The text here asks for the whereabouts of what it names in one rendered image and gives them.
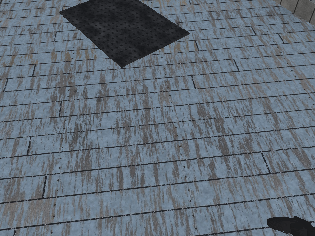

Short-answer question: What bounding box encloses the robot right hand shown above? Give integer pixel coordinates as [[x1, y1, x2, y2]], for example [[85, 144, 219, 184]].
[[267, 216, 315, 236]]

